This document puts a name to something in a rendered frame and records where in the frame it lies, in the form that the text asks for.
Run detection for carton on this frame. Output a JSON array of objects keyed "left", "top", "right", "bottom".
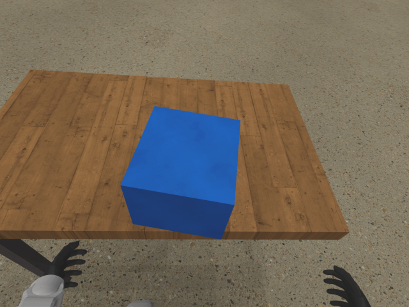
[{"left": 120, "top": 106, "right": 240, "bottom": 240}]

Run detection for robot left forearm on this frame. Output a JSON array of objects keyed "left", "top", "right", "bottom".
[{"left": 17, "top": 275, "right": 65, "bottom": 307}]

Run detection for right robot hand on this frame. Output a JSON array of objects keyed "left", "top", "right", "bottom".
[{"left": 323, "top": 265, "right": 371, "bottom": 307}]

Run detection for left robot hand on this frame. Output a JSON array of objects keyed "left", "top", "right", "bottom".
[{"left": 43, "top": 241, "right": 87, "bottom": 288}]

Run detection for table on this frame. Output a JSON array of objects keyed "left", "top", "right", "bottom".
[{"left": 0, "top": 70, "right": 350, "bottom": 282}]

